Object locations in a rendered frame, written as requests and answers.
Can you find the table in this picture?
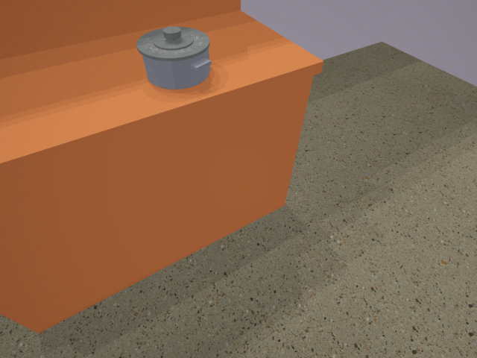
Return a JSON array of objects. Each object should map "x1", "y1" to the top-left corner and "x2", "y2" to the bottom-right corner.
[{"x1": 0, "y1": 0, "x2": 324, "y2": 333}]

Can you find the pot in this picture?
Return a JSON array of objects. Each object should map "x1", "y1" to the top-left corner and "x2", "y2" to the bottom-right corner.
[{"x1": 142, "y1": 48, "x2": 212, "y2": 90}]

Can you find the lid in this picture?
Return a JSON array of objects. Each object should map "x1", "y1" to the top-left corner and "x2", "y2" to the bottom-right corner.
[{"x1": 136, "y1": 27, "x2": 209, "y2": 61}]

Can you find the knob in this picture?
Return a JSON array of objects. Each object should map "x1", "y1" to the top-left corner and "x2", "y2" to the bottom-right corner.
[{"x1": 163, "y1": 26, "x2": 182, "y2": 40}]

